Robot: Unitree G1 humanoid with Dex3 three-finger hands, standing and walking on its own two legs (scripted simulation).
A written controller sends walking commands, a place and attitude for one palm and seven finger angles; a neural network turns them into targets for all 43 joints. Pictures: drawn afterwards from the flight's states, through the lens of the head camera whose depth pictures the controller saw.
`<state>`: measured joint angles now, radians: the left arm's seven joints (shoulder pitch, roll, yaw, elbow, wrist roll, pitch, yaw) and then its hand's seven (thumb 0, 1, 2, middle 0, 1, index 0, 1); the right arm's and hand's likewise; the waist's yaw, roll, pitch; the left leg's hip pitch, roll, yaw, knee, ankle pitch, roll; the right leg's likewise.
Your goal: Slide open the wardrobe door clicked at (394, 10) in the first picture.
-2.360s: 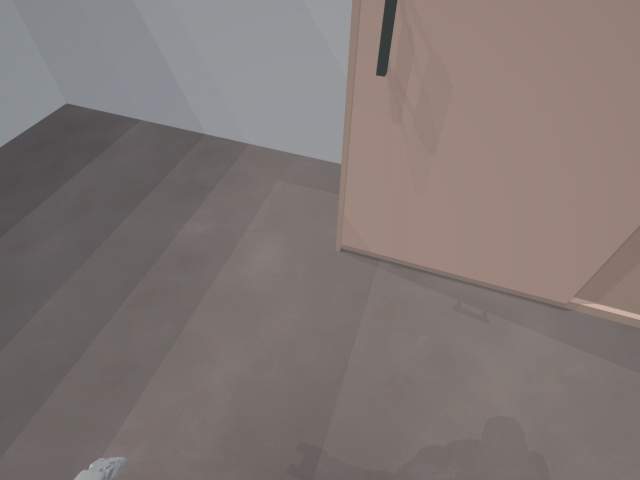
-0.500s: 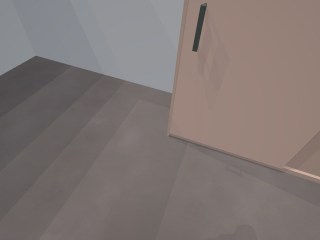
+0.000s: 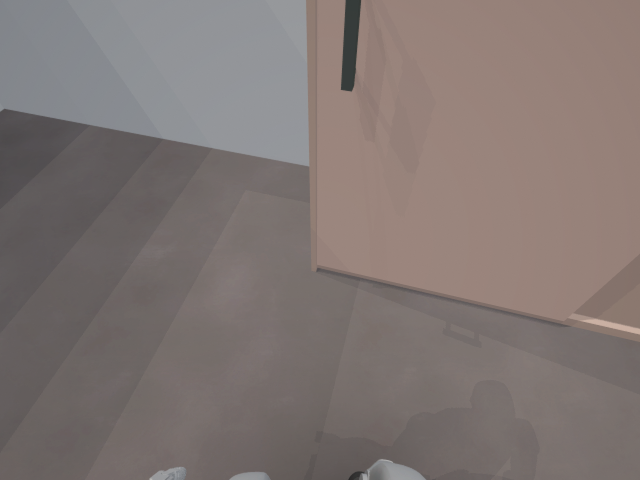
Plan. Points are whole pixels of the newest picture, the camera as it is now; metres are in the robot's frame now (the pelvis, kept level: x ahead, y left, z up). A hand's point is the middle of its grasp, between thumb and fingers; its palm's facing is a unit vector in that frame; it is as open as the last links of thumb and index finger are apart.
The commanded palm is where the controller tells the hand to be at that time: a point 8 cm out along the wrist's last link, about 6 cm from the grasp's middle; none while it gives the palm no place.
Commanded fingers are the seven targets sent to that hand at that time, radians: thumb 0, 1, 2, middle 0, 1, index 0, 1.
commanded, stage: turn to face it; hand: left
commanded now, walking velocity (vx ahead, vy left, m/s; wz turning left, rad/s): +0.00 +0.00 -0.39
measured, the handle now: (353, 30) +0.83 -0.03 +0.15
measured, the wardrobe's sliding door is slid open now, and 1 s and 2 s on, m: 0.00 0.00 0.00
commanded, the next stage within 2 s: take the last steps up to it in 0.38 s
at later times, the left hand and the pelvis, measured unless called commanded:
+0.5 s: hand out of the picture +0.14 +0.21 -0.15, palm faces -0.11 -0.97 -0.21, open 7.3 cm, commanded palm none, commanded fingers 0.00 0.90 0.90 -0.20 -0.30 -0.20 -0.30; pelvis +0.07 +0.02 +0.02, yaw -11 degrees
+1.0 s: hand (208, 423) +0.22 +0.18 -0.16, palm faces -0.22 -0.96 -0.15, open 7.4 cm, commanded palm none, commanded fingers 0.00 0.90 0.90 -0.20 -0.30 -0.20 -0.30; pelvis +0.17 +0.01 +0.02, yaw -15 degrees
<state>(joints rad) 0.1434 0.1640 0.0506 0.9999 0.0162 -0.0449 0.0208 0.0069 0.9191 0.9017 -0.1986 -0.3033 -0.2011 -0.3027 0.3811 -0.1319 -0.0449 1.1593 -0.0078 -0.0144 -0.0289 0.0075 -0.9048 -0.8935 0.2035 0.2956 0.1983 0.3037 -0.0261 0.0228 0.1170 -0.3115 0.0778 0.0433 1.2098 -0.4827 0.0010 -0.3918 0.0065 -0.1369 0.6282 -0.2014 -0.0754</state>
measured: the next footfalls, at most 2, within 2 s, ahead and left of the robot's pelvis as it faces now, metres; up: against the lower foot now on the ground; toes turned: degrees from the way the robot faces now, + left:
left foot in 0.22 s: +0.13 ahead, +0.13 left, +0.00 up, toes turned +1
right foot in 0.56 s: +0.09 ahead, -0.12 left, +0.00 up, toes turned -17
